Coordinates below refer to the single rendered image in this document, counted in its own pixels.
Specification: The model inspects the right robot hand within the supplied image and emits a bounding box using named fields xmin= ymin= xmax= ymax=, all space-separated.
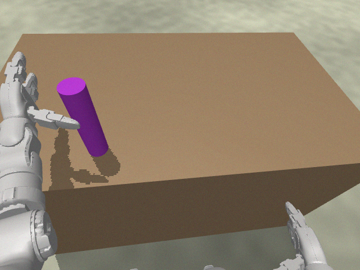
xmin=273 ymin=202 xmax=328 ymax=270

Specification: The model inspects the left robot arm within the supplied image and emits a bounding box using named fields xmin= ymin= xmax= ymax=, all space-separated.
xmin=0 ymin=118 xmax=57 ymax=270

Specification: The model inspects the can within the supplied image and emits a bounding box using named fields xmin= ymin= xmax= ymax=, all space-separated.
xmin=57 ymin=77 xmax=109 ymax=157

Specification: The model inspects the left robot hand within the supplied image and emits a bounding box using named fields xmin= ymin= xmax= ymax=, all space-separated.
xmin=0 ymin=52 xmax=80 ymax=130

